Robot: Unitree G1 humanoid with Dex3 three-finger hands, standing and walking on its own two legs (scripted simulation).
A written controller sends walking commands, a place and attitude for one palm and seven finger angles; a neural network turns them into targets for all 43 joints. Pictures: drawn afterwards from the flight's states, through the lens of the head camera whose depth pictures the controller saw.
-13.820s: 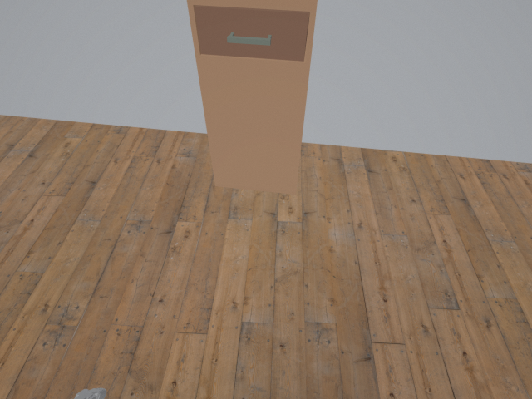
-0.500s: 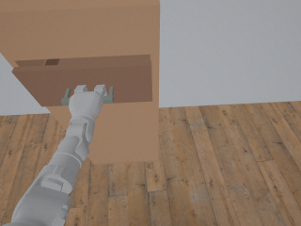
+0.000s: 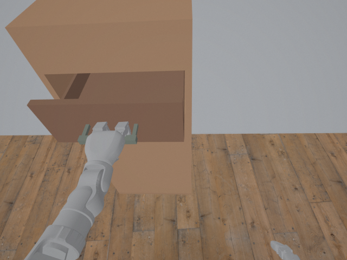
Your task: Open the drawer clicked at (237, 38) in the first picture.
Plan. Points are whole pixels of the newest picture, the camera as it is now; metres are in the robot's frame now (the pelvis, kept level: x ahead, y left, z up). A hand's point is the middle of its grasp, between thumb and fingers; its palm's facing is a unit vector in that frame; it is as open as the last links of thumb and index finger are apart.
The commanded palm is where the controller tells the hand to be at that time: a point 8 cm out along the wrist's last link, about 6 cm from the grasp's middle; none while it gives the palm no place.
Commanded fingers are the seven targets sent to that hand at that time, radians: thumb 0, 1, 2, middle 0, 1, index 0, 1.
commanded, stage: pull the drawer open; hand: left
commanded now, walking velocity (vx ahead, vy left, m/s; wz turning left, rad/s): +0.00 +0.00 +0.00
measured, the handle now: (109, 133) +0.42 +0.20 +0.04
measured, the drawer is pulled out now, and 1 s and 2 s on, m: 0.12 0.24 0.30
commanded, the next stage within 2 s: none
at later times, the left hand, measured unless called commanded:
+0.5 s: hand (109, 173) +0.31 +0.18 +0.02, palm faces +0.02 -0.09 -1.00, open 5.3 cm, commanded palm +0.27 +0.19 +0.07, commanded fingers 0.00 0.90 0.90 -0.40 -1.35 -0.40 -1.35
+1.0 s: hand (102, 200) +0.25 +0.18 +0.02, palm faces +0.03 -0.11 -0.99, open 5.3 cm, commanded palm +0.21 +0.19 +0.07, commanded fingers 0.00 0.90 0.90 -0.40 -1.35 -0.40 -1.35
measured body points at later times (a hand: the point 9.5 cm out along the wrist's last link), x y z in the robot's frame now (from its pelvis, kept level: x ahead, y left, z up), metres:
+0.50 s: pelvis -0.01 +0.00 +0.00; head +0.01 -0.03 +0.45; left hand +0.31 +0.18 +0.07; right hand +0.14 -0.25 -0.12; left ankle -0.02 +0.14 -0.72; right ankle -0.04 -0.11 -0.72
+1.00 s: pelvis -0.02 +0.00 +0.00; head +0.00 -0.04 +0.45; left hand +0.24 +0.18 +0.07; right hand +0.19 -0.22 -0.11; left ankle -0.02 +0.14 -0.72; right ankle -0.04 -0.11 -0.72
